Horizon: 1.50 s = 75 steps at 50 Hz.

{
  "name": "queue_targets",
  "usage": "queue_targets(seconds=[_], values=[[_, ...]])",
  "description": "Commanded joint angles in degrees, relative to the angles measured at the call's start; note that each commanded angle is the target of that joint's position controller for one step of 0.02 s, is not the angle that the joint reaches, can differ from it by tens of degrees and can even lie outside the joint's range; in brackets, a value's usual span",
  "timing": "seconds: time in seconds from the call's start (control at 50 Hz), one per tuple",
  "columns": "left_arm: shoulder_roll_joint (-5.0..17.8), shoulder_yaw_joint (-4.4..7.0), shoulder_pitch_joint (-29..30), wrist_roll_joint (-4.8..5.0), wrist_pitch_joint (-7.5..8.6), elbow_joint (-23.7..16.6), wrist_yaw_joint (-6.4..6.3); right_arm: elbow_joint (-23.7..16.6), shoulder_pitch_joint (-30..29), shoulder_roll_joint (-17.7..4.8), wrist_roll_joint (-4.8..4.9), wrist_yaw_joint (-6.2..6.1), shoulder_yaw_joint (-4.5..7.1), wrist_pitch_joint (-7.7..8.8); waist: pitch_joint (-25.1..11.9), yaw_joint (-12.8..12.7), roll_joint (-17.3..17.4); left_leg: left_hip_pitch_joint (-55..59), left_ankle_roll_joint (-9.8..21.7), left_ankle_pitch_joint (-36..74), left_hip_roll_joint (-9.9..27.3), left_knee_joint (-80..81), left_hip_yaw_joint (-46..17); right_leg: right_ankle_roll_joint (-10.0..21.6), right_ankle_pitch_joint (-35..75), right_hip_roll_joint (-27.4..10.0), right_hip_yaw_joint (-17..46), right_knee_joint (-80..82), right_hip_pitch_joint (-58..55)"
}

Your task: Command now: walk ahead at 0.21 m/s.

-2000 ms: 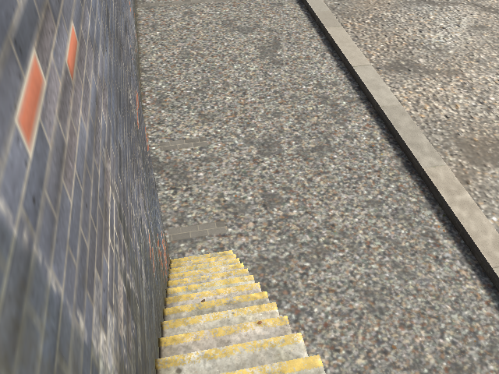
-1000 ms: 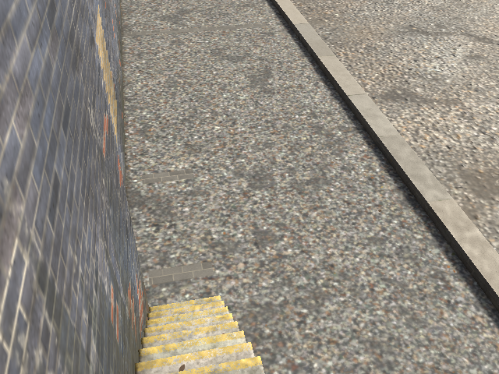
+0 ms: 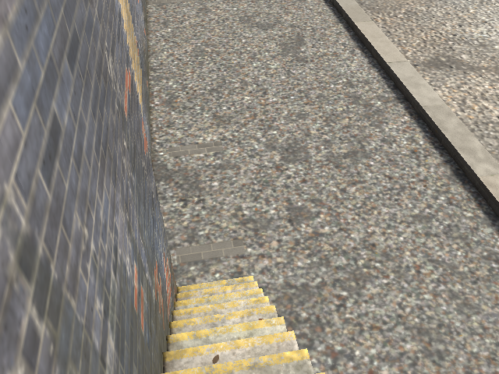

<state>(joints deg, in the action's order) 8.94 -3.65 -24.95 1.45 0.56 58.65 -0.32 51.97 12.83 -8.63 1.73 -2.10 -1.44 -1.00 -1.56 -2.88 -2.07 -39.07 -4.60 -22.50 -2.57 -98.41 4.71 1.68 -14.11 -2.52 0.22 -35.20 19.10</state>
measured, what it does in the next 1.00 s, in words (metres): goes down: left foot, then right foot 0.16 m lower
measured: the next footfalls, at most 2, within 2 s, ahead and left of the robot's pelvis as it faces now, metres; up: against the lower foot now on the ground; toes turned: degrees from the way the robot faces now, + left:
left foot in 0.38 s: +0.06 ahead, +0.17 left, +0.00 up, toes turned -3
right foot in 0.76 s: +0.28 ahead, -0.07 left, -0.16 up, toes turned -5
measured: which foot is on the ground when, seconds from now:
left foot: down 0.00-0.28, up 0.30-0.36, down 0.38-0.66, up 0.68-0.94, down 0.96-1.00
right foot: down 0.00-0.42, up 0.44-0.74, down 0.76-0.80, up 0.82-0.88, down 0.90-1.00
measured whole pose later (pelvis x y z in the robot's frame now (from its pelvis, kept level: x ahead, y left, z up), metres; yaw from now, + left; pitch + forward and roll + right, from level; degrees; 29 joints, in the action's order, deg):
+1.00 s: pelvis +0.41 +0.08 -0.46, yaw -1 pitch -5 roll -8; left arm 14.2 -0.2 -13.1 4.7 2.1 48.9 -1.5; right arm 50.6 29.5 -9.1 5.8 1.7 1.3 3.2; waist 6.4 6.7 -0.7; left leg -26.1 1.0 -18.8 5.0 -49.5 -8.9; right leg -2.1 -36.5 -2.0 1.2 -103.0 50.4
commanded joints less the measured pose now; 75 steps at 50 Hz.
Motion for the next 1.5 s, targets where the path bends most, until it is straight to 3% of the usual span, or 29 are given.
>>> queue_targets(seconds=[0.02, 0.1, 0.2, 0.24, 0.26, 0.28, 0.3, 0.4, 0.44, 0.46, 0.48, 0.62, 0.66, 0.7, 0.72, 0.74, 0.76, 0.78, 0.8, 0.82, 0.9, 0.94, 0.96, 0.98, 1.0, 1.02, 1.2, 1.44, 1.5], values=[[21.2, 4.94, -3.0, -7.98, 5.46, -5.7, 2.73, -13.3, 11.1, -12.7, -3.87, 4.99, 1.29, 5.50, 25.6, 0.6, -8.1, -9.9, 7.4, -50.5, 2.4, 19.2, -16.1, 0.6, -15.8, -7.2, 2.8, 9.7, 27.2], [10.3, 4.64, -17.6, -2.49, 6.61, 0.1, -1.01, -17.1, 3.0, -1.6, -2.18, 5.66, -0.12, 7.20, 7.3, -11.0, -6.6, -24.2, 1.8, -12.6, 4.4, 5.4, -7.0, 9.0, -11.0, -17.2, 21.4, 7.0, -5.8], [3.2, 2.20, 12.1, 1.13, 0.11, -10.2, 0.63, -12.8, 9.5, -4.3, 2.30, -0.63, -0.10, 3.45, 7.5, 7.9, 14.0, 7.9, 0.0, -10.3, 8.0, 53.3, -11.2, 1.8, -18.3, -0.2, 0.3, -3.6, 18.5], [19.0, 6.84, 24.0, -5.18, 7.06, -15.0, 2.69, -11.6, 22.3, -15.1, -7.35, 3.34, 4.54, 9.85, 16.4, 12.4, 10.3, -2.0, 18.4, -37.2, 11.9, 59.1, -34.1, 1.2, -9.3, 3.9, -0.8, -26.1, 33.1], [6.5, 5.66, 12.1, 8.84, 5.00, -10.0, 4.34, -8.4, 17.7, -4.2, 14.61, -0.85, 3.63, 8.16, 26.1, 10.7, 11.4, 8.6, 4.6, 14.7, 16.0, 53.1, -25.0, 1.2, -1.4, 6.1, -1.1, -19.5, 36.6], [4.6, 4.91, 6.9, 8.31, 4.49, -6.7, 4.84, -9.2, 15.5, -3.0, 14.27, -1.65, 2.60, 6.72, 20.9, 8.1, 8.8, 3.9, -0.9, 17.8, 8.3, 46.6, -12.2, 2.8, 5.1, 5.9, -3.0, -10.9, 23.0], [4.5, 5.28, -1.0, -0.54, 3.44, -3.9, 3.14, -8.3, 12.0, -6.5, -0.21, -2.44, 1.09, 6.92, 13.0, 0.2, -1.7, -2.6, 5.5, 18.9, 13.9, 42.7, -23.8, 2.6, 26.5, 2.0, -0.7, -9.4, 6.8], [7.9, 5.25, 14.1, -2.98, 1.93, -8.9, 0.52, -6.7, 16.9, -8.4, 1.01, -1.24, 0.49, 5.47, -4.7, 8.2, 6.2, 23.8, 1.2, 28.7, 8.9, 61.3, -5.6, 5.0, 39.0, -3.1, 1.2, -7.0, -10.1], [13.2, 7.25, 20.3, -9.80, 7.04, -17.0, 5.28, 1.3, 33.9, -17.3, -10.09, 3.79, 4.87, 12.66, -10.1, 11.3, 24.7, 47.5, 11.3, 48.7, 8.8, 60.0, -15.6, 5.2, -21.0, 8.2, -2.6, -38.8, 27.2], [4.8, 5.40, 18.7, -6.75, 4.26, -11.1, 2.28, 4.5, 36.1, -12.1, 2.24, -0.04, 3.67, 8.02, 2.5, 12.2, 14.8, 59.0, 9.7, 90.2, 15.6, 57.4, -20.1, 3.9, -28.8, 8.0, -0.3, -39.7, 41.4], [3.6, 5.34, 19.6, -7.52, 3.24, -12.5, 1.77, 5.4, 41.2, -13.2, 3.55, -1.33, 3.39, 6.93, 4.8, 13.3, 12.1, 59.9, 10.8, 104.6, 17.8, 54.1, -24.4, 1.6, -28.1, 9.0, 1.9, -42.5, 46.8], [5.0, 4.93, 17.9, -4.68, 2.85, -5.7, 2.07, 6.3, 27.0, -6.6, 3.02, -5.31, 1.83, 7.12, 2.9, 4.3, 2.4, 18.9, 9.0, 12.8, 5.3, 31.6, -19.1, -2.1, 26.4, 6.6, -0.1, -23.6, 19.4], [4.8, 4.69, -10.5, -10.26, 6.44, 2.2, 4.74, -5.3, 7.7, -9.4, -10.61, 2.28, 3.30, 9.53, -2.7, -9.2, 4.8, -31.7, -0.4, -11.4, -2.1, 16.3, 0.7, 0.6, 54.6, 2.0, 0.9, -18.2, -44.8], [12.2, 6.86, -4.7, -9.94, 6.00, -2.8, 1.60, -9.8, 7.7, -8.5, -3.44, 0.69, 3.20, 9.55, 9.6, -7.2, -8.4, -19.6, 0.2, -23.5, -2.5, 6.3, 2.2, -2.6, 33.7, -0.4, -0.4, 17.2, -20.0], [8.1, 5.40, 1.9, -1.85, 5.28, -4.8, -0.05, -8.4, 3.9, -11.0, 6.03, 0.59, 2.71, 7.41, 0.2, -8.0, -13.7, -25.5, 2.7, -23.4, 2.9, 4.8, -9.7, 7.1, 43.7, -7.1, 13.4, 5.2, -34.7], [8.6, 7.06, -22.0, -3.50, 6.42, -0.9, -3.36, -11.4, -8.1, -16.0, -8.63, 2.83, 4.78, 9.59, 9.7, -20.7, 0.1, -25.5, -0.7, -34.9, 1.3, 0.2, -3.7, 7.7, 21.9, -4.7, 7.6, 6.0, -25.2], [8.8, 5.10, -1.3, -1.05, 6.00, -2.9, -0.63, -10.8, 3.4, -12.9, 3.25, 0.45, 5.29, 8.17, 8.9, -3.3, -12.2, -35.2, 5.6, -36.4, 1.9, 9.8, -15.1, 6.0, 39.2, -8.7, 8.4, 7.6, -34.4], [5.3, 4.24, 3.6, -1.51, 7.13, -8.9, -0.30, -12.3, 10.8, -11.1, 3.69, -0.14, 3.81, 8.55, 4.2, 3.1, 3.6, -14.4, 5.9, -3.1, 6.9, 48.0, -20.7, 4.3, 31.4, -11.5, 7.7, 3.2, -19.9], [10.8, 5.67, 24.9, -2.68, 7.50, -10.0, -2.54, -3.9, 31.4, -3.6, 1.28, -0.68, 3.11, 6.03, -0.5, 20.4, -7.5, 27.5, 5.5, 36.1, 10.8, 48.0, -17.2, 7.3, 4.9, -15.7, 17.5, 2.6, 24.2], [7.1, 2.85, 20.6, -6.47, 10.81, -11.4, 2.09, 7.9, 52.5, 10.2, -16.52, 1.39, -0.95, 5.17, 18.0, 20.9, 9.3, 39.0, 3.4, 58.3, 15.4, 24.2, -20.1, 6.7, -18.2, -14.9, 18.9, -11.9, 67.9], [4.8, -1.28, 24.0, -12.34, 12.81, -21.5, -1.76, 2.6, 41.2, -1.8, -11.29, 3.69, 3.31, 3.03, 8.8, 17.1, 7.1, 42.3, 2.4, 57.8, 4.4, 61.9, -0.7, -5.0, -36.3, -5.7, -12.7, -22.0, 52.5], [0.7, 0.92, 34.3, 15.45, 6.58, -23.3, -0.49, -0.7, 39.6, -8.1, 16.52, 7.36, 7.84, 6.98, 4.5, 20.0, -25.4, 40.4, 14.2, 18.2, 16.2, 77.1, -33.8, -2.1, -38.7, -0.9, -0.9, -50.3, 50.9], [1.2, 2.40, 29.6, 2.38, 2.17, -16.8, -2.67, -3.6, 33.5, -13.9, 1.35, 3.64, 3.81, 4.63, 0.6, 21.5, 11.9, 38.7, 12.5, 39.2, 14.0, 55.9, -14.6, -5.0, -30.7, 9.3, -4.0, -74.9, 45.4], [0.1, 2.44, 11.7, -0.84, -0.52, -18.8, -3.00, -0.7, 29.3, -13.5, 1.55, 1.88, 2.60, 5.15, 7.1, 5.3, 30.4, 25.2, -1.4, 58.6, 8.7, 55.1, -12.5, -3.6, -27.3, 8.4, -1.6, -75.6, 45.4], [-4.6, 2.92, 3.5, 12.54, -0.64, -18.5, 0.84, -0.8, 23.8, -32.2, 14.28, 4.49, 13.59, 0.78, 6.4, 0.2, 39.2, 15.9, -2.6, 13.9, 14.9, 77.5, -33.4, -2.6, -19.8, 3.8, -2.6, -78.8, 46.2], [-2.5, -0.06, 7.7, -3.08, -0.70, -22.3, -3.41, -9.7, 3.0, -26.1, 2.79, 0.92, 5.62, 2.70, 8.9, -2.4, 47.1, 4.8, 7.7, -5.4, 19.3, 85.2, -34.6, -5.7, -14.3, 7.9, 5.3, -74.0, 41.9], [3.8, 3.84, 28.3, -1.87, -4.80, -13.6, -2.01, -0.5, 17.1, -7.4, -1.25, -1.35, -0.27, 3.36, 3.7, 9.3, 3.0, 22.9, 18.5, 16.7, 15.9, 55.2, -28.7, -6.0, -5.4, 3.5, 7.9, -54.3, 40.2], [6.3, 4.92, 38.2, -0.20, -1.89, -14.6, -0.11, 1.5, 15.7, -10.0, -0.51, -1.29, 1.03, 4.64, 8.9, 10.9, -8.2, 29.2, 8.7, 7.2, 6.4, 60.1, -5.4, -7.1, 1.9, 7.0, -2.3, -1.4, 26.3], [-1.3, 3.14, 25.2, -3.77, -1.87, -12.7, 1.23, 5.0, 11.3, -18.9, -0.99, -1.27, 4.25, 3.45, 5.7, 3.0, 9.0, 24.1, 11.0, 32.6, 7.8, 60.2, -5.3, -5.3, 6.6, 9.8, -7.9, 13.5, -4.2]])
Over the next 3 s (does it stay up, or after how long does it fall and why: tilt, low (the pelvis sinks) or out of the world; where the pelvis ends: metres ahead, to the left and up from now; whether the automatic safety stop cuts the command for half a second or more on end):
stays up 1.05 0.25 -1.07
